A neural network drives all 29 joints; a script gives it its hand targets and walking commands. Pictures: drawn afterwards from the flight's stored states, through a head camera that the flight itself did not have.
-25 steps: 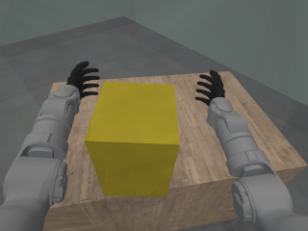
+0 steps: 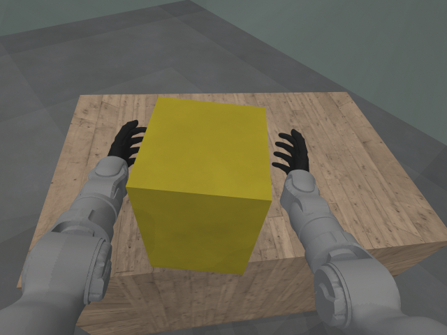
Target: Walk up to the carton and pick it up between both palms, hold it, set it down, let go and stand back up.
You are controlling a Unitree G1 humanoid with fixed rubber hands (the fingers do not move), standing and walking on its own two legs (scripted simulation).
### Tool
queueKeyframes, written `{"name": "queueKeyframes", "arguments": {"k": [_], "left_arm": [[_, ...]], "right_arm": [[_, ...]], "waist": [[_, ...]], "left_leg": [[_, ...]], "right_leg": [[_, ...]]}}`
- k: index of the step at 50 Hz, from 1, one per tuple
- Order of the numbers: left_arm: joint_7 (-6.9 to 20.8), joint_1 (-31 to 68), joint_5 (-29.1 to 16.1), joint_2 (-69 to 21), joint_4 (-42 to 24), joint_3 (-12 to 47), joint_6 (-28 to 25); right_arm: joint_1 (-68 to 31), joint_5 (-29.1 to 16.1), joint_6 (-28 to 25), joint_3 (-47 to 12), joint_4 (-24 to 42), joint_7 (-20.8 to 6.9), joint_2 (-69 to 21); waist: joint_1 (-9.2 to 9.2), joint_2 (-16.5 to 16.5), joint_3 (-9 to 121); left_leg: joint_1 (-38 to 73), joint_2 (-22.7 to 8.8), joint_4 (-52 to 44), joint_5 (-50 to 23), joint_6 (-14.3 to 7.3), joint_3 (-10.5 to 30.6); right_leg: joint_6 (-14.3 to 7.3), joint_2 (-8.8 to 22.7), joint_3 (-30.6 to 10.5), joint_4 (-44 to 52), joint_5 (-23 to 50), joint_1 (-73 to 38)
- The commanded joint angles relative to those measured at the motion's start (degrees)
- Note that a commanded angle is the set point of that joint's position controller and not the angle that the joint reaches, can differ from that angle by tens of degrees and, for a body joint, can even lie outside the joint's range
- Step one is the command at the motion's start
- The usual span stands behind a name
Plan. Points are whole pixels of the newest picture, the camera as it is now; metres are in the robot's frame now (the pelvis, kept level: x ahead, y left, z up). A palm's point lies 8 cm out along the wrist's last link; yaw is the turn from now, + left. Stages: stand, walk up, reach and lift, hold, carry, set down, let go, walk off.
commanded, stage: reach and lift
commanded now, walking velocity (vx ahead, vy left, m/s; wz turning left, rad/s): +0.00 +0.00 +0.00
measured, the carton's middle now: (204, 192) +0.40 -0.04 +0.02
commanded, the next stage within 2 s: none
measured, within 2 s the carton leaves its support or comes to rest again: neither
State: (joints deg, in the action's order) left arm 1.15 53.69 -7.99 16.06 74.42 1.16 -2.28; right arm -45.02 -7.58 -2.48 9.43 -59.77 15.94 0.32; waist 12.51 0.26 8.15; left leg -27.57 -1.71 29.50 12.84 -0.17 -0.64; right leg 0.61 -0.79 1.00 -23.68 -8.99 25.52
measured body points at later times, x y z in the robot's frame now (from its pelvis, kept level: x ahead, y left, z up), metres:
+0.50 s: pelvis -0.01 +0.01 -0.01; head +0.04 +0.03 +0.44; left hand +0.47 +0.09 +0.06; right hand +0.39 -0.20 +0.07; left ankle +0.01 +0.11 -0.74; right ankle +0.02 -0.13 -0.74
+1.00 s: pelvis +0.01 +0.01 +0.01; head +0.05 +0.03 +0.46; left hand +0.46 +0.09 +0.07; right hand +0.38 -0.19 +0.07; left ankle +0.01 +0.11 -0.74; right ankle +0.02 -0.13 -0.74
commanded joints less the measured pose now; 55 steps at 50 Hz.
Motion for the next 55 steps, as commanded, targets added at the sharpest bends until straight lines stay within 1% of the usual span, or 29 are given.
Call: {"name": "queueKeyframes", "arguments": {"k": [1, 2, 4, 7, 8, 9, 10, 15, 16, 18, 19, 21, 24, 25, 26, 30, 31, 32, 33, 35, 37, 39, 42, 45, 47, 50, 52, 54, 55], "left_arm": [[-0.7, 32.2, -0.5, 5.2, -8.4, -0.1, -6.8], [-0.8, 31.4, 0.1, 4.5, -6.5, -0.2, -7.3], [-1.3, 32.0, 1.2, 4.9, -7.2, -1.2, -8.1], [-1.6, 33.0, 0.9, 5.5, -6.6, -1.8, -9.2], [-1.7, 33.5, 0.8, 4.8, -5.5, -1.3, -9.5], [-1.7, 33.1, 0.4, 5.1, -3.7, -1.7, -9.5], [-1.7, 34.1, -0.3, 5.1, -3.8, -1.3, -10.1], [-2.0, 34.5, -0.9, 3.7, -3.6, -0.2, -11.4], [-1.9, 33.8, -0.9, 3.4, -2.4, -0.5, -11.3], [-1.8, 34.5, -1.4, 2.7, -2.1, -0.1, -11.5], [-1.8, 34.2, -0.9, 1.9, -1.5, 0.2, -11.3], [-1.7, 34.7, 0.2, 0.0, -2.5, 0.6, -10.9], [-1.7, 35.2, 1.7, -1.7, -3.2, -0.5, -10.6], [-1.4, 35.1, 2.3, -1.8, -2.7, -1.3, -10.2], [-1.6, 34.9, 3.5, -2.2, -2.8, -1.9, -9.7], [-1.7, 34.2, 8.5, -6.7, -7.6, -4.8, -9.1], [-1.4, 34.8, 9.5, -8.1, -8.8, -5.1, -9.0], [-1.0, 34.4, 11.1, -8.3, -9.0, -7.4, -8.9], [-0.5, 35.0, 12.7, -10.5, -9.3, -8.5, -9.0], [1.8, 33.9, 18.0, -16.7, -7.2, -11.7, -9.5], [5.1, 33.9, 24.8, -29.0, -4.4, -13.7, -10.9], [7.5, 31.3, 30.1, -37.6, -1.7, -16.8, -12.2], [8.3, 29.3, 33.1, -40.3, -1.4, -19.9, -12.6], [8.8, 27.0, 34.9, -40.7, -3.8, -21.6, -10.8], [9.0, 26.2, 34.8, -41.5, -5.3, -21.0, -10.1], [9.4, 23.7, 34.6, -42.4, -7.7, -20.4, -9.7], [9.3, 23.7, 33.9, -43.3, -8.6, -18.4, -9.5], [9.1, 22.5, 34.0, -43.4, -10.3, -17.7, -9.2], [9.0, 22.4, 33.7, -44.3, -11.4, -16.5, -9.2]], "right_arm": [[-23.6, 0.8, -6.5, 0.5, 7.4, -0.3, 6.6], [-23.3, 1.0, -7.3, 0.2, 5.8, -0.3, 6.7], [-24.7, 0.4, -9.3, 0.5, 6.3, -0.5, 7.9], [-25.6, 0.9, -10.4, 0.9, 8.0, -0.4, 7.7], [-26.0, 1.0, -10.3, 0.8, 6.4, -0.7, 7.1], [-26.8, 0.5, -9.9, 0.1, 5.9, -1.0, 7.2], [-27.4, 0.8, -9.8, 0.1, 6.0, -1.1, 7.0], [-27.7, 0.5, -10.9, 0.3, 5.4, -0.9, 6.7], [-27.8, 0.2, -10.7, -0.5, 5.5, -1.0, 6.1], [-28.8, -0.5, -10.2, -1.7, 5.6, -1.4, 5.0], [-28.1, -0.2, -10.0, -0.7, 3.6, -1.2, 5.2], [-27.7, 0.9, -10.2, 0.7, 2.3, -0.5, 4.0], [-28.7, 3.2, -10.5, 2.5, 3.4, -0.2, 2.1], [-29.2, 4.0, -10.4, 2.8, 3.1, -0.1, 1.2], [-28.9, 5.1, -10.5, 4.4, 1.9, 0.0, 1.3], [-27.0, 9.6, -12.6, 8.1, 2.9, 0.6, -2.7], [-27.3, 10.8, -12.9, 9.3, 2.3, 0.3, -4.1], [-27.4, 12.6, -13.2, 9.8, 3.2, -0.1, -5.3], [-27.5, 14.6, -13.5, 11.5, 2.9, -0.8, -8.1], [-26.7, 20.7, -14.4, 13.9, 2.4, -3.1, -15.2], [-27.8, 29.3, -16.1, 15.3, 3.0, -7.1, -29.5], [-26.8, 34.5, -16.8, 15.0, 3.4, -11.5, -37.6], [-23.9, 37.0, -16.9, 14.6, 2.6, -14.1, -40.4], [-21.4, 38.6, -16.7, 14.6, 2.0, -14.3, -40.2], [-20.6, 38.5, -17.0, 13.8, 2.6, -14.4, -40.1], [-17.6, 37.5, -17.2, 10.8, 2.9, -14.2, -41.7], [-17.5, 36.9, -17.8, 10.0, 2.9, -13.9, -41.7], [-16.1, 35.4, -18.2, 8.2, 2.0, -14.0, -41.5], [-16.9, 35.0, -19.0, 8.0, 3.4, -13.9, -41.2]], "waist": [[1.37, -8.5, 33.1], [1.5, -8.6, 33.5], [0.64, -10.6, 35.6], [0.53, -8.6, 37.6], [0.58, -8.3, 36.0], [-0.39, -7.3, 34.4], [0.28, -5.8, 34.9], [0.85, -6.6, 38.9], [0.17, -5.2, 38.5], [-0.62, -5.2, 37.0], [0.65, -5.9, 34.9], [1.56, -7.1, 34.4], [1.03, -7.6, 35.4], [0.91, -6.2, 34.0], [1.17, -7.2, 33.4], [1.14, -8.8, 36.2], [1.58, -8.9, 34.4], [0.61, -7.6, 34.6], [0.74, -7.6, 33.2], [0.23, -6.1, 30.4], [-0.39, -6.5, 28.3], [-1.98, -7.9, 28.0], [-2.39, -7.5, 24.4], [-2.12, -5.0, 17.2], [-2.71, -4.0, 16.6], [-3.45, -2.2, 17.6], [-2.85, -2.1, 17.5], [-4.1, -3.4, 16.4], [-3.98, -3.5, 17.7]], "left_leg": [[20.4, 0.7, 1.4, -13.4, 3.1, 1.3], [21.0, 0.4, 2.3, -16.4, 3.5, 1.6], [22.0, 0.4, 3.7, -20.7, 4.6, 1.4], [18.6, 1.2, 3.6, -17.1, 3.8, 0.8], [17.8, 1.0, 3.5, -15.7, 3.8, 1.1], [16.8, 1.1, 3.1, -13.7, 3.2, 0.9], [14.8, 1.3, 2.9, -11.5, 2.7, 0.6], [15.3, 1.2, 4.1, -14.5, 3.2, 1.2], [14.6, 1.4, 4.0, -13.1, 2.5, 1.0], [13.9, 1.3, 3.4, -12.7, 2.4, 1.2], [14.4, 1.2, 3.6, -13.0, 2.7, 1.4], [15.4, 1.0, 3.5, -12.1, 3.1, 1.5], [16.1, 0.8, 3.5, -11.7, 3.1, 1.5], [15.0, 1.1, 3.2, -10.4, 2.5, 1.1], [15.0, 0.9, 2.6, -10.4, 2.9, 1.2], [18.7, 0.6, 3.2, -16.8, 4.0, 0.5], [19.2, 0.4, 3.0, -17.7, 4.2, 0.7], [18.8, 0.8, 2.5, -17.2, 3.6, 0.0], [18.2, 0.8, 1.4, -15.3, 3.3, 0.0], [17.6, 1.1, -1.0, -12.6, 2.5, -0.8], [17.1, 1.5, -3.7, -10.7, 2.5, -1.4], [17.8, 1.8, -6.0, -11.5, 3.1, -2.2], [18.4, 1.8, -8.3, -11.9, 3.2, -2.5], [19.9, 1.5, -10.5, -12.5, 3.0, -2.8], [21.5, 1.3, -10.9, -14.0, 3.0, -3.1], [21.5, 2.0, -10.9, -16.6, 2.1, -4.1], [21.6, 1.8, -10.9, -17.3, 2.5, -3.9], [22.9, 1.8, -10.7, -19.8, 2.8, -4.1], [23.8, 1.6, -10.4, -21.1, 3.2, -4.0]], "right_leg": [[0.3, -1.5, 3.2, -0.6, 20.3, -1.1], [0.2, -1.8, 3.3, -1.4, 22.7, -1.4], [0.1, -2.1, 3.4, -1.8, 23.9, -0.8], [1.1, -1.9, 2.9, -2.7, 24.8, -2.3], [0.9, -1.9, 3.1, -3.0, 23.1, -1.3], [0.9, -1.6, 2.8, -2.7, 21.6, -1.4], [1.2, -1.3, 2.5, -3.1, 21.0, -2.0], [1.0, -1.7, 2.7, -4.1, 23.1, -1.5], [1.0, -1.4, 2.4, -3.7, 22.0, -1.5], [0.9, -1.4, 2.6, -3.9, 21.0, -0.9], [0.7, -1.4, 2.6, -3.5, 20.8, 0.3], [0.5, -1.3, 2.7, -2.7, 18.8, 2.5], [0.2, -1.3, 3.3, -2.3, 17.4, 3.2], [0.5, -0.9, 3.0, -1.9, 17.4, 2.1], [0.4, -1.1, 3.1, -1.9, 17.5, 1.9], [0.4, -1.5, 3.5, -0.6, 20.3, 0.8], [0.3, -1.5, 3.7, -0.2, 20.1, 0.9], [0.5, -1.2, 3.5, 0.2, 20.6, -1.0], [0.7, -0.8, 3.8, 0.7, 19.2, -1.4], [1.0, 0.1, 4.0, 2.2, 18.1, -5.0], [1.1, 0.6, 4.6, 3.5, 18.0, -9.7], [0.2, 0.1, 4.5, 4.1, 20.7, -15.7], [0.3, 0.0, 4.1, 5.3, 22.3, -19.8], [1.2, -0.4, 4.1, 6.6, 21.9, -22.3], [1.2, -1.0, 4.6, 7.8, 20.6, -22.5], [1.6, -0.9, 3.9, 7.2, 27.3, -27.0], [1.6, -1.0, 4.0, 7.1, 27.8, -27.2], [1.4, -1.0, 4.1, 7.2, 28.4, -27.2], [1.5, -1.2, 4.5, 7.2, 28.8, -26.8]]}}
